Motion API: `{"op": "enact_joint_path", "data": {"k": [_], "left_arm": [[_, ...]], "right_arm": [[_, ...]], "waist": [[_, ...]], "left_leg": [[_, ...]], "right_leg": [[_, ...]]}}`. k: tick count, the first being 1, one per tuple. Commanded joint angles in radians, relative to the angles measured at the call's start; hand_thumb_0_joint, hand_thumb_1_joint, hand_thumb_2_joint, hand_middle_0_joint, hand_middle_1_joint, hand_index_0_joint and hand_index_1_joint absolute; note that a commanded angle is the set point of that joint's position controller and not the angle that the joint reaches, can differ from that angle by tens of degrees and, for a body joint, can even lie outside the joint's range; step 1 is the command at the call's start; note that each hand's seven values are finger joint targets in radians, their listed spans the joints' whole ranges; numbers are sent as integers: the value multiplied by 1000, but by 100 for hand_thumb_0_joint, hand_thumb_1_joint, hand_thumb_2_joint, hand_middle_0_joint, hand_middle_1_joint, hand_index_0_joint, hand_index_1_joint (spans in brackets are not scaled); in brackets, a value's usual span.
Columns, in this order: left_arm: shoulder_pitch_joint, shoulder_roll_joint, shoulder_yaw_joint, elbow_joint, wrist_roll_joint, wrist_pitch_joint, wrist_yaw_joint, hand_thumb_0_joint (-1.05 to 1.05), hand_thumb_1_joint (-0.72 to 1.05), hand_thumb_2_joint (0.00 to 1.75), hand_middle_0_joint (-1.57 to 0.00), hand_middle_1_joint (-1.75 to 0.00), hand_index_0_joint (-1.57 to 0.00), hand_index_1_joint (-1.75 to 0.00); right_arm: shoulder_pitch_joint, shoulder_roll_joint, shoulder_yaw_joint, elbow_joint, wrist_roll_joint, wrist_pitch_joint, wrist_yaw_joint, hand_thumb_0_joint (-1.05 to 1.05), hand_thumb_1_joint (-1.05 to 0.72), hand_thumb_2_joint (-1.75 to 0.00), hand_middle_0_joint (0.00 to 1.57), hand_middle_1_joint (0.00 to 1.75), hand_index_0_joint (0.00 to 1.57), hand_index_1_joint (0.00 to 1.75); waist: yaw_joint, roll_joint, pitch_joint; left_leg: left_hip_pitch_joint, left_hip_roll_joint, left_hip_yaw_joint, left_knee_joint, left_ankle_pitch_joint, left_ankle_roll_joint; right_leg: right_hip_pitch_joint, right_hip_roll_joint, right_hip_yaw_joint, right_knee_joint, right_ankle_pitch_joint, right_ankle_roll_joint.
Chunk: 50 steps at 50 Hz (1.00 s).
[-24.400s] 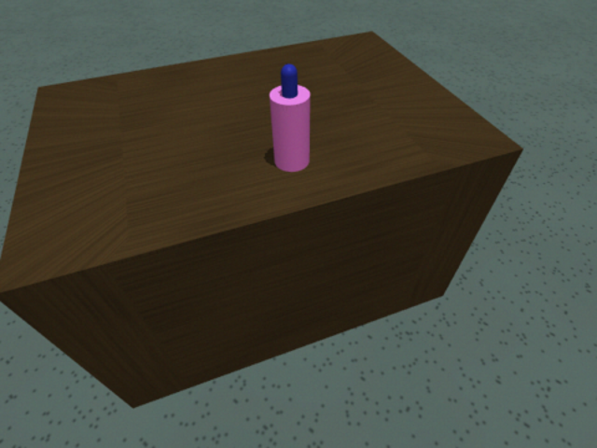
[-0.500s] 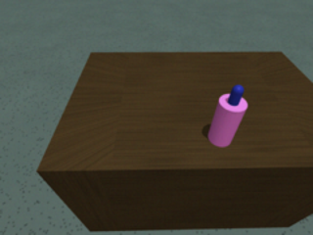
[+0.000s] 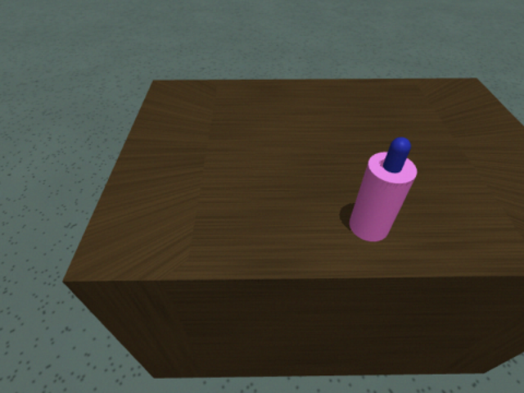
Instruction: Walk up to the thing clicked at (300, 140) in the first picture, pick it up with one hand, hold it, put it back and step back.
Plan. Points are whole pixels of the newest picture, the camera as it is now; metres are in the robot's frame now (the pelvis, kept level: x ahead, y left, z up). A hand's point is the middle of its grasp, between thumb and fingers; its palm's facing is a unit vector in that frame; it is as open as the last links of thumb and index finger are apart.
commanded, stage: home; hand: right
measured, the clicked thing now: (383, 188) +0.48 -0.21 +0.04
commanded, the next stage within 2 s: stand in 0.98 s
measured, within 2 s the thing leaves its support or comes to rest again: neither
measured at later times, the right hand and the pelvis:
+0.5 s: hand out of the picture +0.08 -0.25 -0.15, palm faces -0.06 +0.93 -0.36, open 17.2 cm; pelvis +0.01 +0.00 +0.00, yaw +0 degrees
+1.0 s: hand out of the picture +0.07 -0.25 -0.16, palm faces -0.06 +0.93 -0.35, open 17.2 cm; pelvis +0.01 +0.01 +0.00, yaw +0 degrees
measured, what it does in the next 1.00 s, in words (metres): stands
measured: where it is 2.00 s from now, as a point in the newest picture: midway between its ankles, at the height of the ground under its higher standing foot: outside the picture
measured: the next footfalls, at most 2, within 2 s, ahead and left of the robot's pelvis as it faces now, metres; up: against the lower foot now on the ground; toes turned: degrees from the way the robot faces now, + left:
none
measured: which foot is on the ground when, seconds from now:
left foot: down 0.00-1.00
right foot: down 0.00-1.00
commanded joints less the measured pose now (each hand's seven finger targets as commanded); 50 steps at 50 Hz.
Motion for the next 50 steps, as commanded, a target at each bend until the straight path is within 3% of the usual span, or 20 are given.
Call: {"op": "enact_joint_path", "data": {"k": [1, 7, 11, 13, 17, 34, 38, 42, 45, 50], "left_arm": [[-42, 209, 37, -50, -4, -22, 20, 0, 90, 90, -20, -30, -20, -30], [-56, 205, 35, -43, -5, -18, 22, 0, 90, 90, -20, -30, -20, -30], [-65, 207, 35, -41, -6, -17, 21, 0, 90, 90, -20, -30, -20, -30], [-64, 207, 36, -41, -5, -14, 20, 0, 90, 90, -20, -30, -20, -30], [-73, 203, 39, -46, -3, -19, 22, 0, 90, 90, -20, -30, -20, -30], [-68, 204, 41, -44, -5, -19, 20, 0, 90, 90, -20, -30, -20, -30], [-67, 209, 43, -41, -6, -16, 19, 0, 90, 90, -20, -30, -20, -30], [-69, 206, 44, -43, -3, -18, 19, 0, 90, 90, -20, -30, -20, -30], [-61, 210, 46, -46, -4, -19, 18, 0, 90, 90, -20, -30, -20, -30], [-60, 211, 44, -51, -4, -24, 21, 0, 90, 90, -20, -30, -20, -30]], "right_arm": [[-37, -218, -41, -58, 8, -29, -18, 0, 53, -7, 5, 6, 5, 6], [-47, -218, -41, -55, 10, -25, -21, 0, 54, -6, 5, 5, 5, 5], [-58, -212, -41, -51, 9, -22, -20, 0, 52, -7, 6, 6, 6, 6], [-63, -210, -41, -48, 7, -22, -19, 0, 51, -8, 6, 6, 6, 6], [-74, -217, -47, -51, 8, -23, -18, 0, 50, -8, 6, 6, 6, 6], [-71, -214, -49, -45, 9, -24, -16, 0, 51, -7, 6, 6, 6, 6], [-74, -212, -51, -40, 7, -20, -15, 0, 52, -7, 6, 6, 6, 6], [-61, -207, -52, -39, 6, -19, -13, 0, 51, -8, 6, 6, 6, 6], [-63, -208, -52, -42, 6, -20, -13, 0, 52, -7, 6, 6, 6, 6], [-59, -210, -52, -46, 9, -24, -15, 0, 50, -8, 6, 6, 6, 6]], "waist": [[-1, 4, -63], [-2, 1, -66], [-1, 9, -45], [2, 4, -18], [1, 7, -52], [2, 12, -49], [4, 5, -19], [-2, -1, -12], [-3, 5, -19], [-6, -6, -69]], "left_leg": [[-13, 86, -77, -59, 134, 58], [7, 90, -71, -59, 195, 54], [0, 85, -67, -72, 150, 49], [-13, 81, -70, -90, 88, 46], [-1, 88, -69, -80, 138, 52], [-4, 89, -73, -95, 131, 53], [-19, 77, -76, -111, 24, 52], [-38, 76, -75, -106, 12, 56], [-31, 76, -76, -106, 21, 55], [12, 89, -74, -84, 152, 58]], "right_leg": [[62, -113, 111, -70, 130, -25], [83, -115, 97, -67, 186, -18], [67, -114, 99, -82, 142, -18], [42, -108, 99, -96, 68, -16], [77, -117, 101, -94, 130, -18], [86, -121, 91, -91, 114, -19], [50, -111, 91, -108, 0, -18], [51, -115, 98, -116, -4, -19], [51, -116, 99, -110, 14, -19], [79, -125, 92, -84, 143, -22]]}}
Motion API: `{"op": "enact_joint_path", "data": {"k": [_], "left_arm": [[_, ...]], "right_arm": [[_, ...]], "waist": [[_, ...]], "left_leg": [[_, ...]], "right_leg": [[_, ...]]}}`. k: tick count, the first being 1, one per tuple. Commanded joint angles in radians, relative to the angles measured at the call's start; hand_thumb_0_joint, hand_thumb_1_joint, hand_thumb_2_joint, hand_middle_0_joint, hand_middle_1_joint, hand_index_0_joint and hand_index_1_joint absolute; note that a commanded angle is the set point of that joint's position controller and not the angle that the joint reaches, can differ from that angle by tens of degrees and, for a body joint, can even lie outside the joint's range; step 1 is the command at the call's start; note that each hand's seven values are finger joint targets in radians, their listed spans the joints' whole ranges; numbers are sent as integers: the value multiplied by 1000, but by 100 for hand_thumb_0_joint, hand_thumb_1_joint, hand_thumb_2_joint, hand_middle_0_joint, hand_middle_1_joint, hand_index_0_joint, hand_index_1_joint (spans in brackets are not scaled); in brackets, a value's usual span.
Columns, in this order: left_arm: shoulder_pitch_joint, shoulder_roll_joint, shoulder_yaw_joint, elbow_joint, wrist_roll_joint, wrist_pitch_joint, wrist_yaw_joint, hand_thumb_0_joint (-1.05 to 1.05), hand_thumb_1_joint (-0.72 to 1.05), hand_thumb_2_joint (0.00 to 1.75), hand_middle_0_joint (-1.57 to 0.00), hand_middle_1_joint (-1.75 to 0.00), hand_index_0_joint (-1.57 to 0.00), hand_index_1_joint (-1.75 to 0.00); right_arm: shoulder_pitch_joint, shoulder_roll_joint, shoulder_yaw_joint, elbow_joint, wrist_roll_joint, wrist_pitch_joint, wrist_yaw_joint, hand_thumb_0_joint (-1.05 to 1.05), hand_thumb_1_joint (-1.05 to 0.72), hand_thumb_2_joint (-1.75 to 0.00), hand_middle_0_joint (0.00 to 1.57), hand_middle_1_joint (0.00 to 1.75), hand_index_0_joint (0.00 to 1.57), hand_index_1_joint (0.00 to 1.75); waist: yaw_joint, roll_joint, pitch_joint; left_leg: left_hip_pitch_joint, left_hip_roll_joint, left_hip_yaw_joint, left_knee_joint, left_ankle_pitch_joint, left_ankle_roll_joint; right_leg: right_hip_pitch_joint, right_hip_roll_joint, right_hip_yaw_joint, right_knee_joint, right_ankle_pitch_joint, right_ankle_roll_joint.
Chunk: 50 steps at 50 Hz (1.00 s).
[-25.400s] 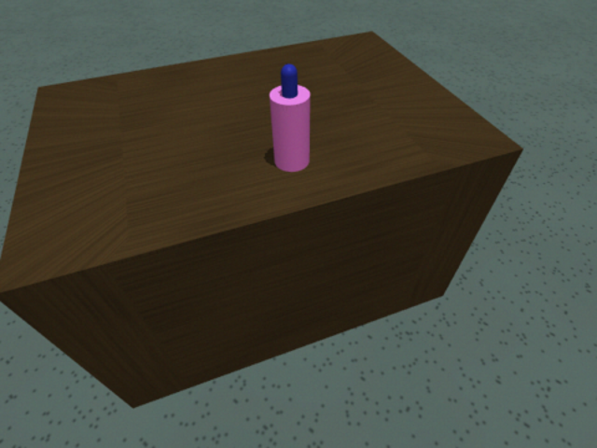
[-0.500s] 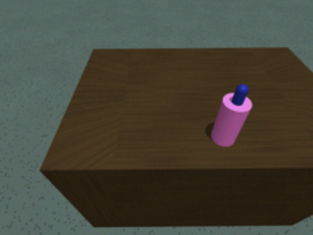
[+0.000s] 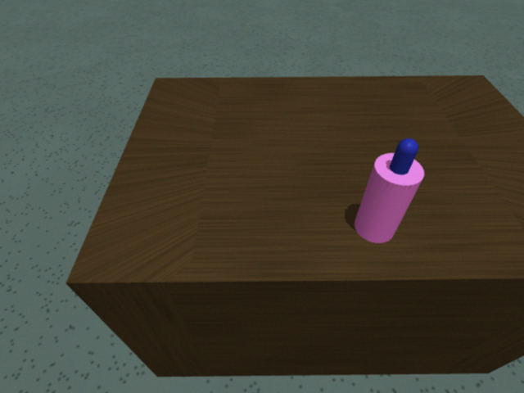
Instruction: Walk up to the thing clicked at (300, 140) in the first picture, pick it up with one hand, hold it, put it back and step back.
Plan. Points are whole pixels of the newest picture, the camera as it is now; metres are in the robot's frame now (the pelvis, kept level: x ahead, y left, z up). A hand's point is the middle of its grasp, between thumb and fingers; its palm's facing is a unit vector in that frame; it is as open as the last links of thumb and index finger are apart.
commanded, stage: stand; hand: right
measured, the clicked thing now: (389, 189) +0.47 -0.22 +0.03
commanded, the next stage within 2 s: none
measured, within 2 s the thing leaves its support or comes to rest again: neither
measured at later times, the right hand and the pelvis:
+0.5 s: hand out of the picture +0.07 -0.25 -0.16, palm faces -0.05 +0.94 -0.35, open 9.6 cm; pelvis +0.00 +0.00 +0.00, yaw +0 degrees
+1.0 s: hand out of the picture +0.07 -0.25 -0.16, palm faces -0.04 +0.94 -0.35, open 7.4 cm; pelvis +0.01 +0.01 +0.00, yaw +0 degrees
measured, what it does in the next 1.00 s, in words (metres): stands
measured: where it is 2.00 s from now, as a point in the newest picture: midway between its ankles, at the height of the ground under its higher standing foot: outside the picture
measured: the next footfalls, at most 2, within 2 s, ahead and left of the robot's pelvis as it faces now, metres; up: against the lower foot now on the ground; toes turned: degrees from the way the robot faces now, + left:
none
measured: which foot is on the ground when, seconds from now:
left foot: down 0.00-1.00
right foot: down 0.00-1.00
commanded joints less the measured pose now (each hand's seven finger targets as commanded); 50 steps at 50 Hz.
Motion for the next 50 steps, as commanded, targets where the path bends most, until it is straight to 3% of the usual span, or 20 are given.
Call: {"op": "enact_joint_path", "data": {"k": [1, 4, 6, 7, 11, 14, 22, 27, 35, 40, 44, 50], "left_arm": [[-38, 211, 35, -57, -3, -21, 18, 0, 90, 90, -20, -30, -20, -30], [-34, 213, 35, -57, -5, -19, 19, 0, 90, 90, -20, -30, -20, -30], [-39, 215, 34, -58, -5, -18, 18, 0, 90, 90, -20, -30, -20, -30], [-37, 210, 33, -56, -5, -18, 19, 0, 90, 90, -20, -30, -20, -30], [-37, 211, 34, -57, -4, -16, 17, 0, 90, 90, -20, -30, -20, -30], [-41, 214, 36, -59, -4, -17, 17, 0, 90, 90, -20, -30, -20, -30], [-40, 209, 36, -63, -4, -18, 17, 0, 90, 90, -20, -30, -20, -30], [-41, 214, 37, -66, -3, -20, 20, 0, 90, 90, -20, -30, -20, -30], [-33, 210, 34, -66, -5, -20, 19, 0, 90, 90, -20, -30, -20, -30], [-35, 212, 35, -68, -5, -25, 21, 0, 90, 90, -20, -30, -20, -30], [-38, 210, 35, -66, -7, -22, 20, 0, 90, 90, -20, -30, -20, -30], [-30, 209, 37, -68, -4, -20, 19, 0, 90, 90, -20, -30, -20, -30]], "right_arm": [[-33, -213, -39, -58, 7, -28, -15, 0, 50, -8, 6, 6, 6, 6], [-30, -213, -38, -56, 6, -28, -16, 0, 51, -8, 6, 6, 6, 6], [-29, -211, -38, -55, 5, -26, -17, 0, 35, -24, 20, 22, 20, 22], [-35, -214, -39, -54, 6, -25, -17, 0, 27, -32, 20, 30, 20, 30], [-33, -208, -39, -52, 5, -23, -15, 0, -5, -64, 20, 30, 20, 30], [-36, -206, -39, -54, 4, -25, -13, 0, -29, -88, 20, 30, 20, 30], [-44, -212, -43, -54, 4, -26, -13, 0, -90, -90, 20, 30, 20, 30], [-43, -208, -45, -57, 7, -27, -14, 0, -90, -90, 20, 30, 20, 30], [-46, -209, -46, -53, 6, -24, -12, 0, -90, -90, 20, 30, 20, 30], [-42, -207, -46, -52, 7, -25, -11, 0, -90, -90, 20, 30, 20, 30], [-45, -206, -46, -51, 8, -23, -12, 0, -90, -90, 20, 30, 20, 30], [-49, -208, -47, -56, 7, -25, -12, 0, -90, -90, 20, 30, 20, 30]], "waist": [[-1, -4, -77], [-1, 1, -80], [-3, -8, -68], [-1, -1, -60], [-2, 1, -44], [-2, -4, -55], [0, 3, -53], [-2, -12, -78], [-3, 0, -63], [-3, -3, -80], [-1, -2, -53], [0, 8, -63]], "left_leg": [[-8, 98, -72, -45, 153, 48], [-9, 101, -70, -46, 164, 46], [-14, 98, -68, -49, 140, 44], [-14, 99, -71, -49, 132, 45], [-41, 93, -69, -65, 73, 43], [-32, 95, -71, -66, 99, 44], [-25, 98, -73, -67, 84, 45], [-8, 102, -71, -54, 153, 47], [-18, 95, -69, -60, 107, 44], [-15, 98, -67, -49, 157, 48], [-22, 95, -71, -63, 127, 43], [-24, 95, -71, -64, 125, 47]], "right_leg": [[43, -111, 92, -44, 140, -30], [51, -113, 92, -39, 148, -29], [40, -111, 93, -48, 122, -28], [35, -111, 93, -50, 116, -29], [34, -110, 95, -61, 65, -30], [40, -110, 94, -55, 83, -30], [34, -113, 95, -56, 67, -30], [54, -116, 87, -43, 132, -30], [36, -114, 93, -59, 92, -30], [67, -120, 91, -50, 164, -29], [46, -113, 87, -55, 104, -28], [51, -117, 89, -55, 116, -30]]}}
